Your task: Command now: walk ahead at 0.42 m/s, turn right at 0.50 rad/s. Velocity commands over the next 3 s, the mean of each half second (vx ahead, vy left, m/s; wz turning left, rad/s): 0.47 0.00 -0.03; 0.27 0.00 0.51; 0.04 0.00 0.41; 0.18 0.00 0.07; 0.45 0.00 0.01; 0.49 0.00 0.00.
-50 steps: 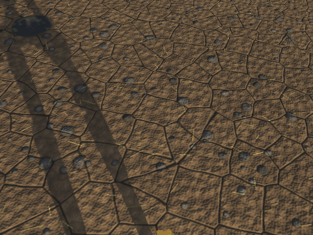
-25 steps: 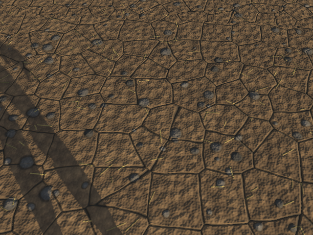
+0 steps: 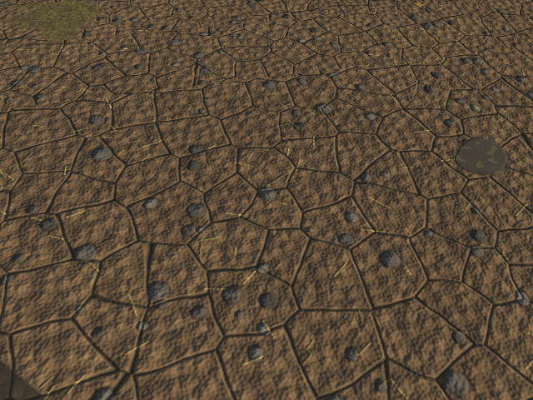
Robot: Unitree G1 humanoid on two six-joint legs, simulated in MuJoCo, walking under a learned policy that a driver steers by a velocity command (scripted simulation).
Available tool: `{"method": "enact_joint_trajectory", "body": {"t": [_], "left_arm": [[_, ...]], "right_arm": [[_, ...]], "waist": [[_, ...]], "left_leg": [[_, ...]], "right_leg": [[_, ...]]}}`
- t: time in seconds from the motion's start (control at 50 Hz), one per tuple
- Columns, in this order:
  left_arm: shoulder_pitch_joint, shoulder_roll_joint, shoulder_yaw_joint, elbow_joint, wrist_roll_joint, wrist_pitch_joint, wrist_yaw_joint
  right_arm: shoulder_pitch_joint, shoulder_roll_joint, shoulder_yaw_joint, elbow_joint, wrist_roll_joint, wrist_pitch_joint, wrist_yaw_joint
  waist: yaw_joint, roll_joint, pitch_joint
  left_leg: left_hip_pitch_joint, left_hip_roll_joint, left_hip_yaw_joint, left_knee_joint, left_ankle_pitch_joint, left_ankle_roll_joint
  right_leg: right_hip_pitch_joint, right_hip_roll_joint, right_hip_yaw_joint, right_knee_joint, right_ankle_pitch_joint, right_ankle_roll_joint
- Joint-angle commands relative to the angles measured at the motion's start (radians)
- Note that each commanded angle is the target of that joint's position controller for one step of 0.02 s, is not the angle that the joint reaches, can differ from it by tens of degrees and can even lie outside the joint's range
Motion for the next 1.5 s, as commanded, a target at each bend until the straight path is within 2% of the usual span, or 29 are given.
{"method": "enact_joint_trajectory", "body": {"t": [0.02,0.1,0.14,0.16,0.18,0.2,0.22,0.24,0.3,0.42,0.54,0.6,0.64,0.66,0.68,0.7,0.72,0.76,0.8,0.88,1.02,1.16,1.22,1.24,1.26,1.28,1.32,1.38,1.5], "left_arm": [[-0.233,0.017,-0.016,-0.138,-0.003,-0.03,-0.013],[-0.227,0.01,-0.03,-0.149,0.004,-0.043,-0.003],[-0.018,0.025,-0.017,-0.083,0.007,-0.064,0.021],[0.154,0.068,0.001,-0.022,0.017,-0.077,0.036],[0.309,0.175,0.024,-0.009,0.032,-0.085,0.057],[0.326,0.241,0.035,0.0,-0.004,-0.081,0.069],[0.244,0.21,0.027,0.003,-0.013,-0.08,0.076],[0.172,0.134,0.005,-0.001,-0.011,-0.087,0.078],[0.063,0.023,-0.033,0.0,-0.02,-0.113,0.08],[0.137,0.014,-0.039,0.051,-0.023,-0.149,0.085],[0.205,0.031,-0.044,0.102,-0.027,-0.153,0.107],[0.209,0.074,-0.037,0.117,-0.022,-0.141,0.123],[0.186,0.103,-0.028,0.109,-0.017,-0.122,0.133],[0.16,0.11,-0.026,0.095,-0.028,-0.117,0.129],[0.179,0.065,-0.035,0.064,-0.033,-0.122,0.119],[0.28,-0.005,-0.048,0.014,-0.059,-0.119,0.109],[0.183,0.055,-0.041,0.009,-0.029,-0.118,0.109],[0.117,0.045,-0.044,-0.013,-0.031,-0.121,0.107],[0.138,0.042,-0.042,-0.014,-0.003,-0.076,0.108],[0.149,0.013,-0.046,-0.033,-0.009,-0.037,0.108],[-0.022,0.045,-0.037,-0.103,-0.017,-0.015,0.119],[-0.045,0.061,-0.043,-0.14,-0.041,-0.036,0.13],[0.068,0.061,-0.045,-0.117,-0.04,-0.053,0.134],[0.095,0.089,-0.039,-0.112,-0.026,-0.062,0.141],[0.052,0.157,-0.034,-0.139,-0.014,-0.061,0.149],[0.057,0.198,-0.024,-0.14,-0.022,-0.046,0.138],[0.048,0.101,-0.045,-0.136,-0.034,-0.045,0.124],[-0.001,0.08,-0.053,-0.139,-0.023,-0.049,0.125],[0.06,0.083,-0.052,-0.088,-0.023,-0.054,0.113]], "right_arm": [[0.063,-0.146,-0.033,-0.013,-0.003,-0.016,0.005],[0.095,-0.162,-0.034,0.028,0.003,-0.007,0.012],[0.07,-0.169,-0.028,0.044,0.016,0.0,0.013],[0.065,-0.153,-0.019,0.036,0.021,0.0,0.013],[0.065,-0.053,0.012,-0.025,0.037,-0.004,0.027],[0.046,-0.084,-0.004,-0.038,0.027,-0.006,0.027],[-0.023,-0.132,-0.021,-0.043,0.025,-0.001,0.023],[-0.034,-0.102,-0.012,-0.037,0.035,-0.008,0.031],[0.055,-0.066,-0.013,0.028,0.002,0.027,0.045],[-0.098,-0.036,-0.016,-0.02,0.005,0.046,0.063],[-0.308,-0.003,0.014,-0.105,-0.002,0.038,0.083],[-0.261,-0.029,0.008,-0.105,-0.006,0.04,0.074],[-0.071,-0.065,-0.008,-0.053,-0.016,0.032,0.062],[0.049,-0.096,-0.024,-0.019,-0.028,0.019,0.054],[0.102,-0.187,-0.05,-0.012,-0.029,0.015,0.039],[0.047,-0.293,-0.078,-0.044,-0.008,0.025,0.035],[0.04,-0.269,-0.082,-0.06,0.035,0.039,0.026],[-0.101,-0.154,-0.049,-0.072,0.035,0.052,0.015],[-0.134,-0.111,-0.033,-0.077,0.038,0.051,0.012],[-0.13,-0.17,-0.047,-0.085,0.018,0.038,0.021],[-0.076,-0.183,-0.058,-0.107,0.016,0.076,0.009],[-0.08,-0.198,-0.067,-0.133,0.003,0.096,0.009],[-0.157,-0.188,-0.063,-0.152,0.022,0.102,0.007],[-0.159,-0.157,-0.052,-0.162,0.031,0.1,0.003],[-0.061,-0.067,-0.029,-0.166,0.024,0.097,0.0],[-0.048,-0.148,-0.05,-0.163,0.014,0.107,-0.008],[-0.069,-0.176,-0.059,-0.125,-0.001,0.114,-0.004],[-0.076,-0.144,-0.047,-0.106,0.016,0.126,0.016],[-0.159,-0.094,-0.01,-0.09,0.025,0.142,0.015]], "waist": [[-0.057,0.179,0.16],[-0.034,0.219,0.146],[0.09,0.163,0.038],[0.159,0.11,-0.091],[0.217,-0.102,-0.252],[0.199,-0.172,-0.286],[0.171,-0.057,-0.144],[0.13,-0.024,-0.043],[0.038,-0.062,0.054],[0.036,-0.04,0.126],[0.072,-0.013,0.161],[0.037,-0.03,0.102],[-0.037,-0.048,-0.003],[-0.1,-0.021,-0.07],[-0.097,0.115,-0.158],[-0.002,0.3,-0.322],[-0.052,0.07,-0.332],[0.027,-0.001,-0.047],[0.072,0.011,0.015],[0.09,0.056,-0.043],[0.018,0.126,-0.032],[0.01,0.158,-0.021],[0.079,0.154,-0.02],[0.082,0.093,-0.026],[0.01,-0.15,-0.051],[0.027,-0.205,-0.044],[0.021,-0.036,0.008],[0.013,-0.114,-0.003],[0.059,-0.131,-0.024]], "left_leg": [[0.02,0.24,-0.121,-0.098,0.068,0.137],[-0.029,0.256,-0.065,-0.013,0.357,0.132],[-0.065,0.23,0.015,0.25,0.732,0.111],[-0.192,0.193,0.058,0.461,0.656,0.085],[-0.523,0.101,0.073,0.813,0.17,0.035],[-0.667,-0.015,-0.052,1.01,-0.257,0.032],[-0.72,0.041,-0.152,1.069,-0.186,0.052],[-0.692,0.067,-0.168,1.024,-0.11,0.061],[-0.57,0.085,-0.16,0.909,-0.014,0.048],[-0.71,0.06,-0.144,0.814,0.174,0.031],[-0.645,0.027,-0.019,0.463,0.291,0.065],[-0.538,-0.058,0.046,0.407,0.184,0.12],[-0.348,-0.12,0.042,0.37,0.131,0.162],[-0.167,-0.121,0.0,0.261,0.226,0.193],[0.06,0.078,-0.219,0.284,0.5,0.257],[0.369,0.373,-0.711,0.298,0.966,0.486],[0.294,0.339,-0.652,0.227,0.887,0.473],[-0.029,0.254,-0.473,0.126,0.741,0.367],[-0.214,0.17,-0.373,0.084,0.738,0.308],[-0.259,0.102,-0.315,0.105,0.821,0.274],[-0.168,0.091,-0.451,0.105,0.424,0.224],[-0.109,0.108,-0.59,0.208,0.599,0.227],[-0.174,0.05,-0.592,0.271,0.517,0.144],[-0.256,-0.003,-0.546,0.339,0.343,0.088],[-0.369,-0.124,-0.37,0.534,-0.125,0.031],[-0.479,-0.233,-0.243,0.68,-0.422,0.013],[-0.472,-0.16,-0.287,0.86,-0.312,-0.007],[-0.442,-0.157,-0.266,0.866,-0.193,-0.05],[-0.328,-0.107,-0.202,0.545,-0.204,-0.064]], "right_leg": [[-0.137,-0.007,-0.073,-0.162,-0.006,-0.017],[0.096,0.043,-0.179,-0.336,-0.106,-0.1],[0.389,0.107,-0.193,-0.461,-0.039,-0.152],[0.657,0.075,-0.135,-0.467,-0.032,-0.172],[0.984,-0.258,0.296,-0.543,-0.299,-0.256],[0.955,-0.422,0.643,-0.69,-0.151,-0.308],[0.85,-0.373,0.461,-0.654,-0.026,-0.289],[0.708,-0.32,0.303,-0.661,0.085,-0.258],[0.503,-0.196,0.056,-0.748,0.18,-0.165],[0.502,-0.178,-0.111,-0.816,0.359,-0.161],[0.592,-0.194,-0.222,-0.804,0.564,-0.141],[0.703,-0.208,-0.267,-0.627,0.997,-0.114],[0.69,-0.207,-0.272,-0.322,1.125,-0.102],[0.597,-0.179,-0.279,-0.082,0.938,-0.091],[0.37,-0.083,-0.293,0.257,0.294,-0.063],[0.003,0.108,-0.156,0.638,-0.452,-0.017],[-0.05,0.045,-0.008,0.634,-0.327,-0.023],[-0.04,-0.033,-0.018,0.46,-0.223,-0.02],[0.071,-0.053,-0.02,0.333,-0.205,0.002],[0.103,-0.034,-0.042,0.191,-0.135,0.031],[0.003,-0.029,-0.003,0.001,-0.079,0.047],[0.106,0.042,0.02,-0.196,-0.209,0.003],[0.33,0.049,0.006,-0.51,-0.076,-0.026],[0.448,-0.038,0.075,-0.636,0.021,-0.048],[0.554,-0.307,0.325,-0.67,0.274,-0.111],[0.509,-0.394,0.474,-0.639,0.511,-0.262],[0.461,-0.304,0.318,-0.612,0.523,-0.271],[0.476,-0.169,0.125,-0.594,0.595,-0.198],[0.519,-0.168,0.107,-0.586,0.484,-0.213]]}}
Next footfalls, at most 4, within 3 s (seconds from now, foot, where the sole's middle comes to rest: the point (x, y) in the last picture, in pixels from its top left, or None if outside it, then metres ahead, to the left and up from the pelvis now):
0.16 right None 0.18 -0.14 -0.78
0.66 left None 0.50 0.01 -0.78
1.24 right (306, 367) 0.61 -0.14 -0.78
1.64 left None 0.47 0.01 -0.78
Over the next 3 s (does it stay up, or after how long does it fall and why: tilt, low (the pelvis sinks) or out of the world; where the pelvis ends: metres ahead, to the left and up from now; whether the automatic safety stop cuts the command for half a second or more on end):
stays up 1.02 0.20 -0.02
